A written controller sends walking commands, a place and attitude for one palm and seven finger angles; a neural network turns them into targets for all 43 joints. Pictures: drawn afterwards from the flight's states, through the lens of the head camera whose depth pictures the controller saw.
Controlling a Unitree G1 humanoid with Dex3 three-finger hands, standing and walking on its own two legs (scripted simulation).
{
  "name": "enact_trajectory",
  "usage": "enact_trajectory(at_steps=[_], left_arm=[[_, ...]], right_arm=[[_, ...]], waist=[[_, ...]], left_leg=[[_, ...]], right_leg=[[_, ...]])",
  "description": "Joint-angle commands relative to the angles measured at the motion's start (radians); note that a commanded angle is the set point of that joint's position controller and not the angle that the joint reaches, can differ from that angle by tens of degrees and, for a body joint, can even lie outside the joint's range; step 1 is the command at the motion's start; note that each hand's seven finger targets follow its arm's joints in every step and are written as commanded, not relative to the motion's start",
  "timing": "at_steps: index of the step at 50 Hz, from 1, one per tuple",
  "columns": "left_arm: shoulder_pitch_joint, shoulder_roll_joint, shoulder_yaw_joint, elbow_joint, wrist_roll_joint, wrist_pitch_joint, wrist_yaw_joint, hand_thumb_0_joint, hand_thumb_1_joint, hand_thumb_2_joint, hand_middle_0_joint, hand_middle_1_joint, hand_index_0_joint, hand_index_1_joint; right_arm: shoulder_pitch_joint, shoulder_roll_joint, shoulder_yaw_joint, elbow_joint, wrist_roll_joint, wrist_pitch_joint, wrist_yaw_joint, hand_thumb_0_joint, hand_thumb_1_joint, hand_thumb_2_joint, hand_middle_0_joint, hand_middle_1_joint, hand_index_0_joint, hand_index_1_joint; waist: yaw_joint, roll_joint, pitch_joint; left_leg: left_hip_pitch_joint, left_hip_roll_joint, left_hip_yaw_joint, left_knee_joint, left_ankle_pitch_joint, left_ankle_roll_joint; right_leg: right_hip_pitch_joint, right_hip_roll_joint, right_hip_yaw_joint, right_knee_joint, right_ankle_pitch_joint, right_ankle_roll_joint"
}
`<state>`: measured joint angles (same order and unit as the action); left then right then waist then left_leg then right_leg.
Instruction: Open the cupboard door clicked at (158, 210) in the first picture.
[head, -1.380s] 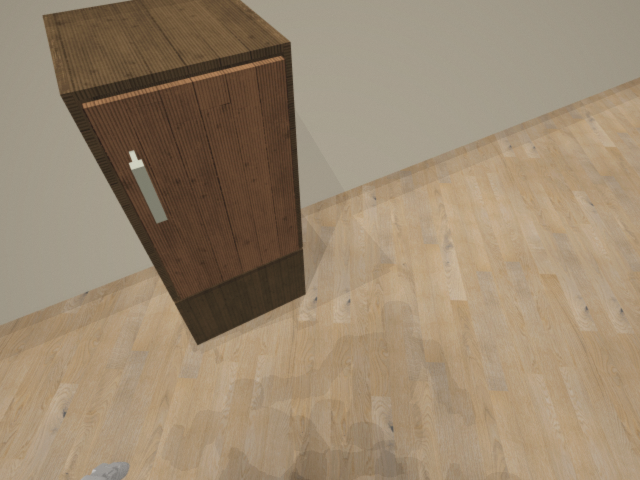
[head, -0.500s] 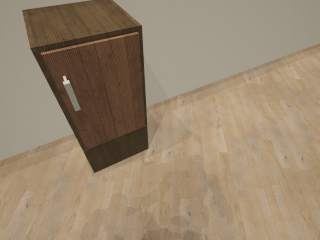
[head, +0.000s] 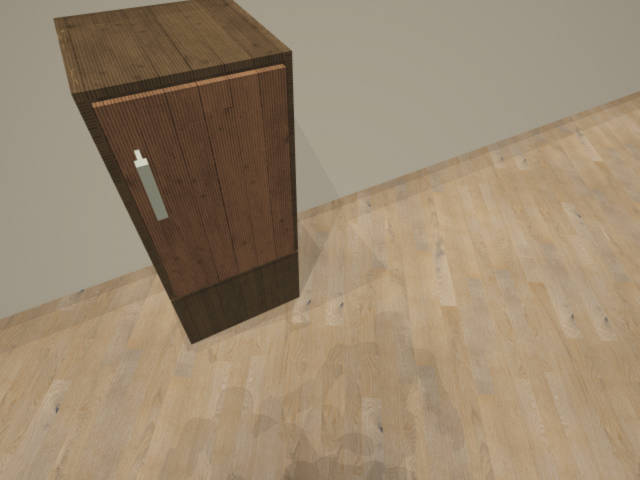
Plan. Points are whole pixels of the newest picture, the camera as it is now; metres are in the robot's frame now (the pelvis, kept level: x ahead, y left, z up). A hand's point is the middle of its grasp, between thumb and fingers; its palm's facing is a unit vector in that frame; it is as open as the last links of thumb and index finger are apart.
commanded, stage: look at it before walking up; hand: left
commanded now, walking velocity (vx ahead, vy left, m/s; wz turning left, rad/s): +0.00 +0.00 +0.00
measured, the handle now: (150, 185) +0.65 +0.39 -0.05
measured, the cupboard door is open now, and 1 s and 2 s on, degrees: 0 0 0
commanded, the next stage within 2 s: turn to face it in 0.06 s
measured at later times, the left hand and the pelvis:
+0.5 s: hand out of the picture +0.04 +0.23 -0.18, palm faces +0.14 -0.96 -0.26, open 7.4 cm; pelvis -0.01 +0.01 -0.02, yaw +9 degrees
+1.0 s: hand out of the picture -0.01 +0.23 -0.17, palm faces +0.38 -0.88 -0.27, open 7.4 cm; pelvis -0.02 +0.01 -0.01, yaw +23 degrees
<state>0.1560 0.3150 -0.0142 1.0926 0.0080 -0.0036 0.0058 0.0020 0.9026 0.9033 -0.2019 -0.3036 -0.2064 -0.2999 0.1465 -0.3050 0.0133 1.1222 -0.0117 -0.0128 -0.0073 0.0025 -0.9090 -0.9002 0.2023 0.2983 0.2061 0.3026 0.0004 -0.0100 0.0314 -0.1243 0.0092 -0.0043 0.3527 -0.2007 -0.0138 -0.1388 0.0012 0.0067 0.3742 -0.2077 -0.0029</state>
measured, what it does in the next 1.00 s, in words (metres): lifts its right foot, turning left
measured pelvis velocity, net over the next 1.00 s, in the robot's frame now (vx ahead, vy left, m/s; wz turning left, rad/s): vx -0.02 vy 0.01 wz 0.40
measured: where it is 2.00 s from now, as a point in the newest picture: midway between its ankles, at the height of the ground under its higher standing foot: outside the picture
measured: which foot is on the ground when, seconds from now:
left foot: down 0.00-1.00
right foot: down 0.00-0.56, up 0.58-1.00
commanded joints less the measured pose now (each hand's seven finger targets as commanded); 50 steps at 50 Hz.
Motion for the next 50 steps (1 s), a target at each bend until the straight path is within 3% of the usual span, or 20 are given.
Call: enact_trajectory(at_steps=[1,9,12,16,18,19,21,22,24,26,27,28,29,31,33,36,40,44,47,50], left_arm=[[-0.03,0.184,0.04,-0.057,0.005,-0.018,0.009,0.0,0.9,0.9,-0.2,-0.3,-0.2,-0.3],[-0.027,0.188,0.041,-0.055,0.003,-0.02,0.01,0.0,0.9,0.9,-0.2,-0.3,-0.2,-0.3],[0.021,0.107,0.033,-0.055,0.0,0.004,0.021,0.0,0.9,0.9,-0.2,-0.3,-0.2,-0.3],[0.045,0.123,0.054,-0.096,0.003,0.019,0.029,0.0,0.9,0.9,-0.2,-0.3,-0.2,-0.3],[0.058,0.143,0.068,-0.122,0.005,0.023,0.031,0.0,0.9,0.9,-0.2,-0.3,-0.2,-0.3],[0.069,0.158,0.077,-0.138,0.008,0.024,0.032,0.0,0.9,0.9,-0.2,-0.3,-0.2,-0.3],[0.067,0.169,0.088,-0.167,0.017,0.023,0.039,0.0,0.9,0.9,-0.2,-0.3,-0.2,-0.3],[0.044,0.16,0.092,-0.182,0.025,0.021,0.042,0.0,0.9,0.9,-0.2,-0.3,-0.2,-0.3],[0.001,0.154,0.095,-0.205,0.028,0.018,0.037,0.0,0.9,0.9,-0.2,-0.3,-0.2,-0.3],[-0.006,0.143,0.099,-0.216,0.018,0.023,0.031,0.0,0.9,0.9,-0.2,-0.3,-0.2,-0.3],[0.014,0.112,0.095,-0.227,0.009,0.032,0.028,0.0,0.9,0.9,-0.2,-0.3,-0.2,-0.3],[0.023,0.035,0.083,-0.266,-0.001,0.041,0.019,0.0,0.9,0.9,-0.2,-0.3,-0.2,-0.3],[-0.016,0.045,0.079,-0.292,0.01,0.045,0.021,0.0,0.9,0.9,-0.2,-0.3,-0.2,-0.3],[-0.055,0.039,0.09,-0.27,0.012,0.044,0.02,0.0,0.9,0.9,-0.2,-0.3,-0.2,-0.3],[0.001,0.03,0.095,-0.232,0.012,0.039,0.013,0.0,0.9,0.9,-0.2,-0.3,-0.2,-0.3],[0.028,0.012,0.093,-0.215,0.01,0.038,0.01,0.0,0.9,0.9,-0.2,-0.3,-0.2,-0.3],[0.001,-0.003,0.091,-0.228,0.009,0.038,0.013,0.0,0.9,0.9,-0.2,-0.3,-0.2,-0.3],[0.002,-0.012,0.088,-0.234,0.005,0.038,0.016,0.0,0.9,0.9,-0.2,-0.3,-0.2,-0.3],[0.043,-0.019,0.083,-0.225,0.001,0.035,0.021,0.0,0.9,0.9,-0.2,-0.3,-0.2,-0.3],[0.131,-0.012,0.084,-0.203,0.0,0.022,0.027,0.0,0.9,0.9,-0.2,-0.3,-0.2,-0.3]], right_arm=[[-0.036,-0.187,-0.037,-0.057,0.003,-0.018,-0.011,0.0,-0.9,-0.9,0.2,0.3,0.2,0.3],[-0.036,-0.191,-0.037,-0.057,0.003,-0.02,-0.01,0.0,-0.9,-0.9,0.2,0.3,0.2,0.3],[0.0,-0.096,-0.021,-0.061,0.002,0.001,-0.007,0.0,-0.9,-0.9,0.2,0.3,0.2,0.3],[0.015,-0.104,-0.039,-0.103,0.0,0.024,-0.004,0.0,-0.9,-0.9,0.2,0.3,0.2,0.3],[0.017,-0.096,-0.05,-0.135,-0.001,0.034,-0.002,0.0,-0.9,-0.9,0.2,0.3,0.2,0.3],[0.024,-0.087,-0.057,-0.153,0.0,0.04,-0.002,0.0,-0.9,-0.9,0.2,0.3,0.2,0.3],[0.021,-0.067,-0.072,-0.185,-0.002,0.051,-0.002,0.0,-0.9,-0.9,0.2,0.3,0.2,0.3],[0.022,-0.057,-0.078,-0.19,-0.001,0.052,0.002,0.0,-0.9,-0.9,0.2,0.3,0.2,0.3],[0.066,-0.024,-0.079,-0.193,0.005,0.049,0.012,0.0,-0.9,-0.9,0.2,0.3,0.2,0.3],[0.138,-0.02,-0.079,-0.185,0.001,0.041,0.017,0.0,-0.9,-0.9,0.2,0.3,0.2,0.3],[0.186,-0.058,-0.086,-0.185,-0.01,0.033,0.017,0.0,-0.9,-0.9,0.2,0.3,0.2,0.3],[0.215,-0.166,-0.109,-0.199,-0.018,0.024,0.013,0.0,-0.9,-0.9,0.2,0.3,0.2,0.3],[0.236,-0.197,-0.117,-0.194,-0.016,0.029,0.008,0.0,-0.9,-0.9,0.2,0.3,0.2,0.3],[0.176,-0.142,-0.104,-0.206,-0.014,0.022,-0.01,0.0,-0.9,-0.9,0.2,0.3,0.2,0.3],[0.108,-0.1,-0.093,-0.229,-0.016,0.014,-0.015,0.0,-0.9,-0.9,0.2,0.3,0.2,0.3],[0.123,-0.09,-0.096,-0.226,-0.01,0.011,-0.018,0.0,-0.9,-0.9,0.2,0.3,0.2,0.3],[0.162,-0.085,-0.104,-0.212,-0.012,0.018,-0.018,0.0,-0.9,-0.9,0.2,0.3,0.2,0.3],[0.156,-0.092,-0.11,-0.212,-0.015,0.026,-0.017,0.0,-0.9,-0.9,0.2,0.3,0.2,0.3],[0.119,-0.093,-0.112,-0.22,-0.018,0.034,-0.014,0.0,-0.9,-0.9,0.2,0.3,0.2,0.3],[0.08,-0.084,-0.112,-0.23,-0.01,0.037,-0.007,0.0,-0.9,-0.9,0.2,0.3,0.2,0.3]], waist=[[0.003,0.011,-0.03],[0.002,0.014,-0.06],[0.008,0.032,-0.058],[0.016,0.013,-0.066],[0.023,-0.057,-0.067],[0.024,-0.113,-0.078],[0.025,-0.203,-0.048],[0.016,-0.181,-0.02],[-0.019,-0.147,-0.011],[-0.047,-0.11,-0.051],[-0.064,0.045,-0.063],[-0.064,0.376,-0.028],[-0.078,0.263,-0.038],[-0.049,0.172,-0.023],[-0.015,0.121,-0.035],[-0.02,0.1,-0.086],[-0.045,0.126,-0.088],[-0.047,0.154,-0.089],[-0.028,0.172,-0.081],[0.013,0.145,-0.098]], left_leg=[[-0.002,0.106,-0.091,-0.061,0.101,0.036],[0.01,0.104,-0.095,-0.05,0.159,0.037],[-0.044,0.098,-0.095,0.004,0.224,0.027],[-0.144,0.083,-0.119,0.099,0.255,0.035],[-0.209,0.043,-0.095,0.197,0.191,0.027],[-0.226,0.016,-0.058,0.287,0.114,0.019],[-0.284,-0.008,-0.005,0.517,-0.275,0.003],[-0.285,0.017,-0.001,0.591,-0.332,0.001],[-0.242,0.037,0.025,0.48,-0.311,-0.008],[-0.103,0.024,0.071,0.252,-0.1,-0.006],[-0.01,0.073,-0.037,0.102,0.063,0.028],[0.007,0.326,-0.434,-0.043,0.322,0.157],[-0.064,0.394,-0.496,-0.077,0.217,0.248],[-0.112,0.307,-0.492,-0.093,0.02,0.211],[-0.114,0.234,-0.371,-0.077,0.052,0.183],[-0.031,0.197,-0.311,-0.055,0.164,0.189],[0.023,0.193,-0.331,-0.043,0.207,0.198],[0.009,0.193,-0.366,-0.033,0.22,0.203],[-0.063,0.184,-0.381,-0.022,0.214,0.196],[-0.144,0.135,-0.343,0.039,0.175,0.146]], right_leg=[[-0.022,-0.108,0.098,-0.069,0.078,-0.019],[0.002,-0.116,0.086,-0.054,0.136,-0.018],[0.008,-0.128,0.047,0.014,0.172,0.003],[0.022,-0.155,0.026,0.087,0.2,-0.006],[0.026,-0.22,0.064,0.071,0.185,-0.042],[0.019,-0.284,0.098,0.04,0.183,-0.079],[-0.022,-0.407,0.163,-0.01,0.278,-0.182],[-0.065,-0.422,0.136,-0.011,0.307,-0.202],[-0.073,-0.381,0.023,0.066,0.379,-0.162],[-0.114,-0.337,-0.068,0.191,0.306,-0.086],[-0.218,-0.264,-0.127,0.368,0.153,-0.021],[-0.428,-0.094,-0.168,0.608,-0.377,0.075],[-0.415,-0.088,-0.056,0.741,-0.452,0.05],[-0.464,-0.101,0.03,0.823,-0.307,0.044],[-0.43,-0.107,0.022,0.798,-0.199,0.056],[-0.405,-0.086,0.002,0.706,-0.182,0.068],[-0.395,-0.063,-0.006,0.6,-0.206,0.075],[-0.338,-0.043,-0.005,0.502,-0.237,0.068],[-0.225,-0.022,-0.01,0.378,-0.236,0.053],[-0.051,-0.007,-0.026,0.138,-0.082,0.043]])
